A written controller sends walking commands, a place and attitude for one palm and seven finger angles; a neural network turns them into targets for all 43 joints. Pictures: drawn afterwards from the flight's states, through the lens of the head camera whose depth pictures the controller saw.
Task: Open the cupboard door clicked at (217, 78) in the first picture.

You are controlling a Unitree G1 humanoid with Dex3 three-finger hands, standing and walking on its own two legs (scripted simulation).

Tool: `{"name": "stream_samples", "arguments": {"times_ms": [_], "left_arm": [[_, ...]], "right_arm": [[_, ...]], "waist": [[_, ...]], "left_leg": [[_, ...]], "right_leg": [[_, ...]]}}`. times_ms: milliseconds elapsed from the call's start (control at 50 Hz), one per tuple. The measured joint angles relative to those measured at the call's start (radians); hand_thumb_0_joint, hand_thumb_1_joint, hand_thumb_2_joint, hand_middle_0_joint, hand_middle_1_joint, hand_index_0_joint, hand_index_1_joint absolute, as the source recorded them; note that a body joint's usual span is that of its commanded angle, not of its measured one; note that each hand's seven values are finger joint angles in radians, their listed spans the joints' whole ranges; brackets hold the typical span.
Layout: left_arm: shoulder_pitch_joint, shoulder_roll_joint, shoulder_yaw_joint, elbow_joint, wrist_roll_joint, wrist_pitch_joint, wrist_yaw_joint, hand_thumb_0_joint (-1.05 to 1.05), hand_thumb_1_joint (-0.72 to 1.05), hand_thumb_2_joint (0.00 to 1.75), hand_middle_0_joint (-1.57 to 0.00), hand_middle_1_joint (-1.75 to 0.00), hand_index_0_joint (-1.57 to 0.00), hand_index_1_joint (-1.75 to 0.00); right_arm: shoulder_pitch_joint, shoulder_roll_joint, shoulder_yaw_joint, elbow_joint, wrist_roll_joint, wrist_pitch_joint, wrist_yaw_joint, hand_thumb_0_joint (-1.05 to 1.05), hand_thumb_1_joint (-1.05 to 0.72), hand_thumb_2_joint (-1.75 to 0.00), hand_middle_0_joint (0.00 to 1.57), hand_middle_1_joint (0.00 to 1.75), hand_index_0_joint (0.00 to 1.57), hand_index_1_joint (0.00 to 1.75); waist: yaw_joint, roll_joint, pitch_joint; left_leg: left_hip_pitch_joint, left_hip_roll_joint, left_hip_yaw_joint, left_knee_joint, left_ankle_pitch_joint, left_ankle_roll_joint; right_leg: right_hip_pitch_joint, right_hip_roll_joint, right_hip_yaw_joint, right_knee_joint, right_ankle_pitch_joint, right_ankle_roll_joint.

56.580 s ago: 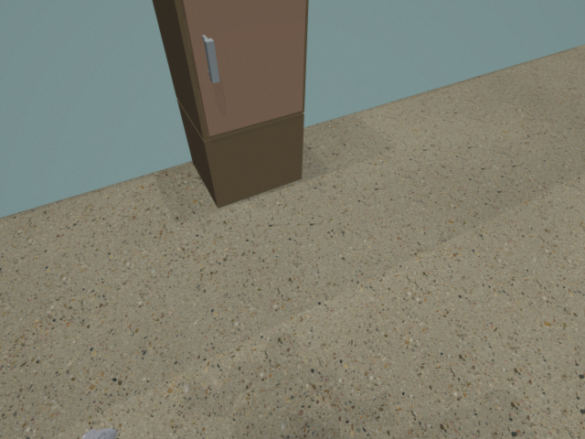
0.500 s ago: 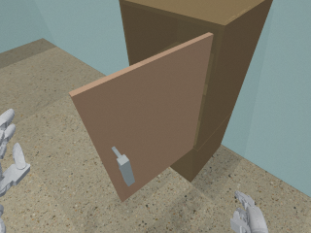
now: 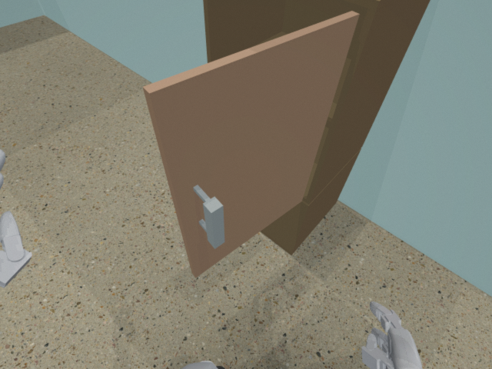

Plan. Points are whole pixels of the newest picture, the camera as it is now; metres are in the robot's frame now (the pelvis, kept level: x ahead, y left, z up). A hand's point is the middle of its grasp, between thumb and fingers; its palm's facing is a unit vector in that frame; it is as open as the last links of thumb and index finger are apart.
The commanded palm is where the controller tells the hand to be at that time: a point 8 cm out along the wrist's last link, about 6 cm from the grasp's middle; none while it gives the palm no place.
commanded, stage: step back with the hand held close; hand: left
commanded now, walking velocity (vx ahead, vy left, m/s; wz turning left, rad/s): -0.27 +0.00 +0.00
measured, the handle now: (207, 216) +0.39 +0.10 -0.03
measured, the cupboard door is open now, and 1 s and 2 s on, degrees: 81 81 81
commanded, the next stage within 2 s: stop stepping back and stand still in 0.54 s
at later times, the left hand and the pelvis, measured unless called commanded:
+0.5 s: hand out of the picture +0.13 +0.28 +0.18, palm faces +0.44 -0.80 -0.41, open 7.4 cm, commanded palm +0.07 +0.31 +0.19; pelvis -0.07 +0.01 +0.01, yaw -1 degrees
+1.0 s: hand out of the picture +0.07 +0.25 +0.16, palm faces +0.40 -0.83 -0.40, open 7.4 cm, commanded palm +0.01 +0.28 +0.19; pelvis -0.15 -0.01 -0.01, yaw -4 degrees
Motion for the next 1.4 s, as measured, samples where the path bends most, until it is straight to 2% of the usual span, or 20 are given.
{"name": "stream_samples", "arguments": {"times_ms": [120, 240, 300, 360, 400, 440, 500, 580, 660, 680, 720, 780, 840, 920, 1000, 1060, 1160, 1260, 1340, 1400], "left_arm": [[-0.006, -0.017, 0.021, -0.018, 0.004, -0.018, -0.001, 0.01, 0.89, 0.90, -0.22, -0.30, -0.21, -0.30], [0.001, -0.046, -0.023, -0.046, 0.000, -0.023, 0.019, 0.01, 0.89, 0.90, -0.21, -0.30, -0.21, -0.30], [-0.040, -0.029, -0.028, -0.035, 0.000, -0.016, 0.019, 0.01, 0.89, 0.90, -0.21, -0.30, -0.21, -0.30], [-0.067, 0.001, 0.004, -0.006, 0.006, -0.019, 0.007, 0.01, 0.89, 0.90, -0.22, -0.30, -0.21, -0.30], [-0.059, 0.015, 0.025, -0.011, 0.001, -0.015, 0.008, 0.01, 0.89, 0.90, -0.22, -0.30, -0.21, -0.30], [-0.037, 0.015, 0.034, -0.036, -0.011, -0.014, 0.016, 0.01, 0.89, 0.90, -0.21, -0.30, -0.21, -0.30], [-0.015, -0.002, 0.016, -0.071, -0.027, -0.011, 0.024, 0.01, 0.89, 0.90, -0.21, -0.30, -0.21, -0.30], [-0.025, -0.002, -0.013, -0.077, -0.043, -0.010, 0.018, 0.01, 0.89, 0.90, -0.21, -0.30, -0.20, -0.30], [-0.035, 0.062, 0.022, -0.078, -0.063, -0.022, 0.001, 0.01, 0.89, 0.90, -0.21, -0.30, -0.20, -0.30], [-0.037, 0.074, 0.030, -0.077, -0.064, -0.030, -0.004, 0.01, 0.89, 0.90, -0.21, -0.30, -0.20, -0.30], [-0.033, 0.068, 0.010, -0.069, -0.063, -0.035, -0.013, 0.01, 0.89, 0.90, -0.21, -0.30, -0.21, -0.30], [0.051, 0.078, 0.010, -0.085, -0.061, -0.023, -0.018, 0.01, 0.89, 0.90, -0.22, -0.30, -0.21, -0.30], [0.100, 0.068, 0.011, -0.054, -0.053, -0.010, -0.017, 0.01, 0.89, 0.90, -0.22, -0.30, -0.21, -0.30], [0.018, 0.019, -0.001, 0.057, -0.039, -0.004, -0.005, 0.01, 0.89, 0.90, -0.22, -0.30, -0.21, -0.30], [-0.040, -0.026, -0.003, 0.099, -0.033, 0.008, 0.003, 0.01, 0.89, 0.90, -0.21, -0.30, -0.21, -0.30], [-0.020, -0.024, -0.006, 0.060, -0.033, 0.005, -0.001, 0.01, 0.89, 0.90, -0.21, -0.30, -0.21, -0.30], [0.079, 0.007, -0.008, -0.025, -0.037, -0.021, -0.009, 0.01, 0.89, 0.90, -0.21, -0.30, -0.21, -0.30], [-0.009, -0.005, -0.020, 0.063, -0.034, -0.015, -0.011, 0.01, 0.89, 0.90, -0.22, -0.30, -0.21, -0.30], [-0.091, -0.034, -0.013, 0.128, -0.033, 0.014, -0.007, 0.01, 0.89, 0.90, -0.21, -0.30, -0.21, -0.30], [-0.043, -0.035, -0.016, 0.075, -0.034, 0.019, -0.014, 0.01, 0.89, 0.90, -0.21, -0.30, -0.21, -0.30]], "right_arm": [[0.000, 0.011, 0.001, 0.026, -0.008, -0.031, 0.014, 0.01, -0.90, -0.90, 0.21, 0.30, 0.21, 0.30], [-0.008, 0.008, -0.005, 0.075, -0.014, -0.027, 0.023, 0.01, -0.90, -0.90, 0.21, 0.30, 0.21, 0.30], [-0.020, 0.005, -0.007, 0.078, -0.011, -0.019, 0.012, 0.01, -0.90, -0.90, 0.21, 0.30, 0.21, 0.30], [-0.039, 0.020, -0.012, 0.075, -0.020, -0.034, 0.009, 0.01, -0.90, -0.90, 0.21, 0.30, 0.21, 0.30], [-0.038, 0.037, -0.014, 0.075, -0.026, -0.052, 0.021, 0.01, -0.90, -0.90, 0.21, 0.30, 0.21, 0.30], [-0.035, 0.049, -0.009, 0.079, -0.028, -0.068, 0.034, 0.01, -0.90, -0.90, 0.21, 0.30, 0.21, 0.30], [-0.036, 0.059, 0.002, 0.087, -0.033, -0.083, 0.043, 0.01, -0.90, -0.90, 0.21, 0.30, 0.21, 0.30], [-0.057, 0.068, 0.012, 0.089, -0.044, -0.088, 0.048, 0.01, -0.90, -0.90, 0.21, 0.30, 0.21, 0.30], [-0.105, 0.076, 0.023, 0.067, -0.048, -0.066, 0.054, 0.01, -0.90, -0.90, 0.21, 0.30, 0.21, 0.30], [-0.120, 0.070, 0.026, 0.064, -0.045, -0.059, 0.055, 0.01, -0.90, -0.90, 0.21, 0.30, 0.21, 0.30], [-0.119, 0.051, 0.026, 0.078, -0.035, -0.042, 0.051, 0.01, -0.90, -0.90, 0.21, 0.30, 0.21, 0.30], [-0.043, 0.034, 0.028, 0.090, -0.018, -0.019, 0.040, 0.01, -0.90, -0.90, 0.21, 0.30, 0.21, 0.30], [0.050, 0.003, 0.014, 0.100, -0.009, -0.014, 0.017, 0.01, -0.90, -0.90, 0.21, 0.30, 0.21, 0.30], [0.113, -0.030, -0.010, 0.143, -0.006, -0.025, -0.008, 0.01, -0.90, -0.90, 0.21, 0.30, 0.21, 0.30], [0.119, -0.023, -0.017, 0.153, -0.013, -0.043, -0.015, 0.02, -0.90, -0.90, 0.20, 0.30, 0.20, 0.30], [0.107, 0.001, -0.013, 0.127, -0.015, -0.061, -0.006, 0.02, -0.90, -0.90, 0.20, 0.29, 0.20, 0.30], [0.086, 0.016, -0.002, 0.116, -0.017, -0.072, 0.006, 0.02, -0.90, -0.90, 0.21, 0.30, 0.21, 0.30], [0.057, 0.020, 0.000, 0.148, -0.010, -0.076, -0.010, 0.01, -0.90, -0.90, 0.21, 0.30, 0.21, 0.30], [0.011, 0.042, 0.014, 0.116, -0.018, -0.086, -0.009, 0.02, -0.90, -0.90, 0.21, 0.30, 0.21, 0.30], [0.000, 0.051, 0.022, 0.080, -0.016, -0.086, 0.010, 0.01, -0.90, -0.90, 0.21, 0.30, 0.21, 0.30]], "waist": [[0.011, 0.010, 0.013], [0.032, -0.006, -0.015], [0.019, -0.016, -0.013], [0.006, -0.010, 0.004], [0.003, -0.009, -0.007], [0.015, -0.014, -0.028], [0.030, -0.020, -0.063], [0.031, -0.022, -0.089], [0.032, -0.055, -0.073], [0.030, -0.053, -0.061], [0.007, -0.011, -0.039], [-0.010, -0.023, -0.071], [-0.026, -0.017, -0.123], [-0.030, -0.016, -0.128], [-0.044, -0.019, -0.111], [-0.056, -0.018, -0.088], [-0.022, 0.007, -0.074], [0.007, 0.009, -0.065], [-0.004, -0.002, -0.056], [-0.012, 0.006, -0.055]], "left_leg": [[-0.056, -0.001, -0.020, 0.052, -0.017, -0.004], [-0.065, -0.016, -0.033, 0.147, -0.176, -0.058], [-0.044, -0.019, -0.033, 0.068, -0.017, -0.018], [-0.048, -0.006, -0.037, 0.042, 0.013, 0.018], [-0.051, 0.008, -0.043, -0.004, 0.041, 0.018], [-0.053, 0.025, -0.032, -0.058, 0.078, 0.012], [-0.057, 0.045, -0.012, -0.147, 0.137, 0.005], [-0.070, 0.057, 0.009, -0.259, 0.229, -0.006], [-0.126, 0.055, 0.064, -0.254, 0.278, -0.019], [-0.150, 0.063, 0.075, -0.216, 0.270, -0.024], [-0.169, 0.076, 0.037, -0.136, 0.164, -0.046], [-0.148, 0.045, 0.002, 0.002, 0.040, -0.063], [-0.088, 0.021, -0.016, 0.019, 0.068, -0.044], [-0.058, 0.001, -0.019, 0.037, 0.048, -0.028], [-0.046, -0.013, -0.027, -0.025, 0.088, -0.036], [-0.050, -0.016, -0.040, -0.081, 0.097, -0.053], [-0.080, 0.004, -0.057, 0.000, 0.010, -0.071], [-0.035, -0.009, -0.048, 0.016, 0.092, -0.033], [-0.022, -0.033, -0.045, -0.085, 0.126, -0.044], [-0.051, -0.023, -0.059, -0.075, 0.052, -0.068]], "right_leg": [[-0.027, 0.021, 0.012, 0.052, -0.028, -0.012], [-0.042, 0.013, 0.021, 0.026, 0.008, -0.008], [-0.060, 0.010, 0.018, 0.032, 0.013, 0.006], [-0.108, 0.060, 0.048, 0.265, -0.119, 0.004], [-0.115, 0.087, 0.046, 0.424, -0.181, -0.004], [-0.084, 0.086, 0.029, 0.474, -0.224, -0.008], [0.009, 0.067, 0.006, 0.390, -0.283, -0.017], [0.143, 0.056, -0.018, 0.135, -0.306, -0.038], [0.234, 0.029, -0.012, -0.140, -0.154, -0.063], [0.238, 0.027, -0.004, -0.158, -0.189, -0.050], [0.240, 0.053, -0.016, -0.126, -0.207, -0.044], [0.252, 0.039, -0.008, -0.075, -0.221, -0.046], [0.278, 0.032, -0.008, -0.047, -0.250, -0.042], [0.310, 0.015, -0.019, -0.023, -0.272, -0.036], [0.298, 0.007, -0.031, -0.030, -0.258, -0.041], [0.280, 0.013, -0.038, -0.059, -0.224, -0.054], [0.277, 0.039, -0.024, -0.053, -0.216, -0.054], [0.306, 0.026, -0.015, 0.014, -0.273, -0.043], [0.269, 0.017, -0.001, 0.011, -0.253, -0.057], [0.269, 0.028, -0.015, -0.057, -0.211, -0.068]]}}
